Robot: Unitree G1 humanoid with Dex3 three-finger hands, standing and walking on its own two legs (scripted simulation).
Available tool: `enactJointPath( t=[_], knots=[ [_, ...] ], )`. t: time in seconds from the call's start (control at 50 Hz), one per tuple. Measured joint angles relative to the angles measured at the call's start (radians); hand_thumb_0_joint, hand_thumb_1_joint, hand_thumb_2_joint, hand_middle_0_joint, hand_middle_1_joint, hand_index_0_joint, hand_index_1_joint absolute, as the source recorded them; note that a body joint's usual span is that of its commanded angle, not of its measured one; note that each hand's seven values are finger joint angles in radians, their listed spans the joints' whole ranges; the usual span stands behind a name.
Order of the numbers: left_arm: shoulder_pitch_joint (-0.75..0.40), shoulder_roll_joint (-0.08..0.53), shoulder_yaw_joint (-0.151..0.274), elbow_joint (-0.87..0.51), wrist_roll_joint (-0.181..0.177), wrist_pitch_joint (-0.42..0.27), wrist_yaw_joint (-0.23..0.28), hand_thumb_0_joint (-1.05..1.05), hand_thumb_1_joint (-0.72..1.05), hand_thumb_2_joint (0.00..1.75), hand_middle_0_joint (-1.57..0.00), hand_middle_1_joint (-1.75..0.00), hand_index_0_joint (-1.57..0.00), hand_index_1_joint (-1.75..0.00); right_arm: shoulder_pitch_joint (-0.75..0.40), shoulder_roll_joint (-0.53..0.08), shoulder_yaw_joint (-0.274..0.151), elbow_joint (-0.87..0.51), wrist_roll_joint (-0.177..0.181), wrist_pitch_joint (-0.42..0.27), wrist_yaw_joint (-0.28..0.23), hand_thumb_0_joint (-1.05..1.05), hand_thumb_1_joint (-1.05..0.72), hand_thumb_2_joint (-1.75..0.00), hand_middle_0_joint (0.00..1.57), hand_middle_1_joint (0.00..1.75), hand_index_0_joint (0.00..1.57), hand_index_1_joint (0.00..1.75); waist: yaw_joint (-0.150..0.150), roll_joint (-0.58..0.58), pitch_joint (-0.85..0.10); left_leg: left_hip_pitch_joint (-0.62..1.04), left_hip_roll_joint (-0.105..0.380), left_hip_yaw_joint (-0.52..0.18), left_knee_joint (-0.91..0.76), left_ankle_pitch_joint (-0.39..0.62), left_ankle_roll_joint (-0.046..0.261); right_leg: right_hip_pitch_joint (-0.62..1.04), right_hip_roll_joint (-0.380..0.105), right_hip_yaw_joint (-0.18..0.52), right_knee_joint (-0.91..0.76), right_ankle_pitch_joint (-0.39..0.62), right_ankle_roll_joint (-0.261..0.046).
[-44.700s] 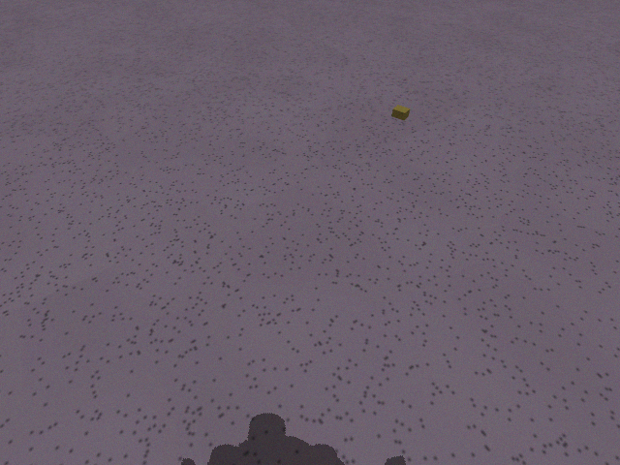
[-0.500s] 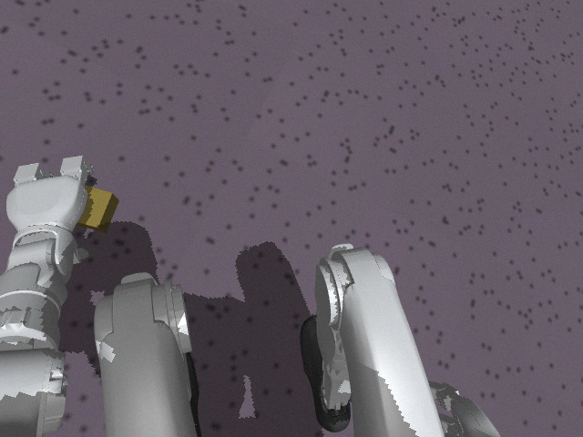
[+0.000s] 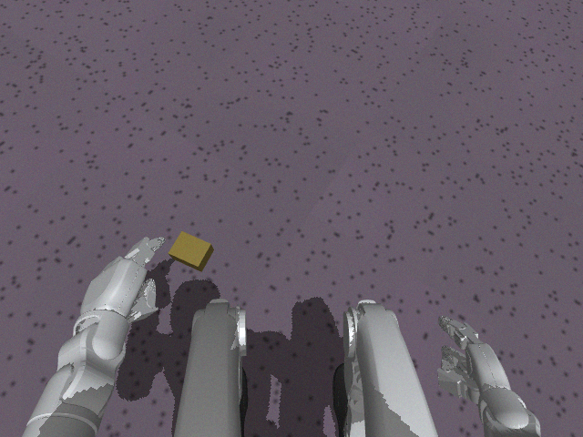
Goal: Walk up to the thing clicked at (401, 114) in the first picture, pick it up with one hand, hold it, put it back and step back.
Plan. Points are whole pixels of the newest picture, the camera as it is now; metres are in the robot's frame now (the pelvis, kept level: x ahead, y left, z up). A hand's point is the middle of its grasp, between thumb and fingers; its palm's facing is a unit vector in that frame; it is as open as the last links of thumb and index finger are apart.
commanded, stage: home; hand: left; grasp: from above
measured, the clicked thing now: (191, 251) +0.49 +0.26 -0.45
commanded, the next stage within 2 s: none
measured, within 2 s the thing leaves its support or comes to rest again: neither
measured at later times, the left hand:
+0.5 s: hand (92, 322) +0.25 +0.19 +0.12, palm faces +0.06 -0.96 -0.27, open 7.4 cm
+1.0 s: hand (29, 337) +0.23 +0.20 +0.19, palm faces +0.14 -0.97 -0.19, open 7.4 cm
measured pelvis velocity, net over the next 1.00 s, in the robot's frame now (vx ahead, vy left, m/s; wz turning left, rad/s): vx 0.09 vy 0.00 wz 0.09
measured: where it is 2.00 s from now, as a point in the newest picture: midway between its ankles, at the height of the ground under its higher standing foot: (291, 433)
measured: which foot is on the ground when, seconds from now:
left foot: down 0.00-1.00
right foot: down 0.00-1.00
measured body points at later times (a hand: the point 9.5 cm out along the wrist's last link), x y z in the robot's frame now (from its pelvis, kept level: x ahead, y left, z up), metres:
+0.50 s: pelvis +0.06 +0.00 +0.19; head +0.13 +0.01 +0.64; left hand +0.24 +0.24 +0.14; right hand +0.24 -0.24 +0.11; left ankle +0.09 +0.13 -0.44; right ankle +0.09 -0.14 -0.44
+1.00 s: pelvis +0.09 +0.00 +0.24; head +0.10 +0.01 +0.69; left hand +0.22 +0.25 +0.21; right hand +0.28 -0.22 +0.19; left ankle +0.09 +0.13 -0.44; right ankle +0.09 -0.14 -0.44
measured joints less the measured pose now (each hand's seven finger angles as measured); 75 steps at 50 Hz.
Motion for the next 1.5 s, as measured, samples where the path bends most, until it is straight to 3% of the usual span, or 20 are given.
enactJointPath(
  t=[0.3,0.42,0.56,0.66,0.8,1.04,1.5],
  knots=[
    [0.312,-0.103,0.015,-0.260,-0.390,0.229,0.009,0.01,0.89,0.90,-0.21,-0.31,-0.21,-0.30,0.066,0.053,0.050,-0.050,0.025,-0.069,-0.103,0.01,-0.91,-0.90,0.21,0.30,0.21,0.30,-0.022,0.017,0.001,0.469,0.004,0.017,-0.391,0.041,-0.007,0.468,-0.008,-0.014,-0.392,0.043,-0.009],
    [0.410,-0.149,0.029,-0.319,-0.495,0.306,0.027,0.02,0.90,0.90,-0.20,-0.30,-0.20,-0.30,0.135,0.059,0.066,-0.044,0.024,-0.097,-0.144,0.01,-0.91,-0.90,0.21,0.30,0.21,0.30,-0.036,0.022,0.009,0.690,0.007,0.022,-0.574,0.070,-0.009,0.690,-0.006,-0.021,-0.581,0.075,-0.012],
    [0.518,-0.196,0.052,-0.414,-0.589,0.398,0.033,0.02,0.90,0.90,-0.20,-0.30,-0.20,-0.30,0.217,0.054,0.078,-0.049,0.019,-0.126,-0.198,0.02,-0.90,-0.90,0.21,0.30,0.21,0.30,-0.047,0.027,0.017,0.943,0.011,0.028,-0.786,0.116,-0.009,0.949,-0.003,-0.028,-0.807,0.130,-0.012],
    [0.585,-0.207,0.060,-0.474,-0.613,0.430,0.022,0.01,0.91,0.90,-0.20,-0.30,-0.20,-0.30,0.249,0.047,0.079,-0.063,0.010,-0.150,-0.221,0.02,-0.90,-0.90,0.21,0.30,0.21,0.30,-0.045,0.029,0.010,1.068,0.010,0.033,-0.890,0.141,-0.005,1.078,-0.003,-0.029,-0.917,0.159,-0.010],
    [0.617,-0.204,0.061,-0.488,-0.611,0.445,-0.008,0.01,0.91,0.90,-0.20,-0.30,-0.20,-0.30,0.238,0.043,0.074,-0.073,-0.004,-0.180,-0.224,0.02,-0.90,-0.90,0.21,0.30,0.21,0.30,-0.035,0.030,0.014,1.145,0.003,0.037,-0.938,0.150,-0.001,1.155,-0.010,-0.028,-0.966,0.168,-0.005],
    [0.599,-0.205,0.056,-0.461,-0.599,0.434,-0.027,0.02,0.91,0.90,-0.20,-0.30,-0.20,-0.30,0.216,0.050,0.080,-0.058,-0.015,-0.203,-0.214,0.02,-0.90,-0.90,0.21,0.30,0.21,0.30,-0.019,0.017,0.041,1.164,-0.002,0.036,-0.938,0.150,0.000,1.174,-0.015,-0.029,-0.964,0.165,-0.004],
    [0.592,-0.205,0.056,-0.455,-0.602,0.434,-0.028,0.02,0.91,0.90,-0.20,-0.30,-0.20,-0.30,0.237,0.046,0.076,-0.038,-0.013,-0.202,-0.218,0.02,-0.90,-0.90,0.21,0.30,0.21,0.30,-0.024,0.023,0.043,1.164,0.002,0.040,-0.937,0.158,-0.002,1.169,-0.011,-0.023,-0.958,0.172,-0.006]
  ],
)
